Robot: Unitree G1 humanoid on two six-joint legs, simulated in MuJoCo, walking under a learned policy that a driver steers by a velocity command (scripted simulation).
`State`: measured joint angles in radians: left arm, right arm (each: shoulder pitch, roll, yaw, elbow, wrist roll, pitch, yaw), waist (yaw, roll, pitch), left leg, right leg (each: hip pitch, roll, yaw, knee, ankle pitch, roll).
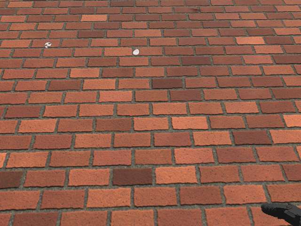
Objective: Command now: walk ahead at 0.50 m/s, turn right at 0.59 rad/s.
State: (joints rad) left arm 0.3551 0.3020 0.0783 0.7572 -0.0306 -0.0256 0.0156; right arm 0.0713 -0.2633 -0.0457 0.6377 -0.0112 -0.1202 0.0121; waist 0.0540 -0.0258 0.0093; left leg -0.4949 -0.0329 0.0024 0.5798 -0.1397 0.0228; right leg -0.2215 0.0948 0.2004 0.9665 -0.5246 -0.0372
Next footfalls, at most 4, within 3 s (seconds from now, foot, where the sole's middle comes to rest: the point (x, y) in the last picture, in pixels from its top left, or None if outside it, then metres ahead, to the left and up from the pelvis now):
0.38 right None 0.25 -0.14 -0.75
0.68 left None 0.19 0.10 -0.76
1.08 right None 0.42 -0.21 -0.76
1.60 left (170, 163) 0.77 -0.03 -0.76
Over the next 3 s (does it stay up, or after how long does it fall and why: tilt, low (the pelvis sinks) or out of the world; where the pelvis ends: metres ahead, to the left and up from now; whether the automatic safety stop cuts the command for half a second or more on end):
stays up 1.18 -0.08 0.02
